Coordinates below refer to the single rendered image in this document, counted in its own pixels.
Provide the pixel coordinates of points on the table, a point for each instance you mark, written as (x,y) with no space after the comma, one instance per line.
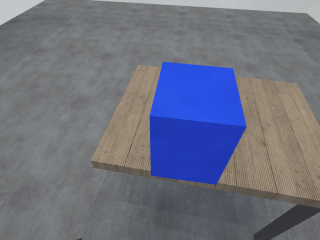
(276,158)

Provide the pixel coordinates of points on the carton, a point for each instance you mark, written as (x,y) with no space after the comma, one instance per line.
(196,121)

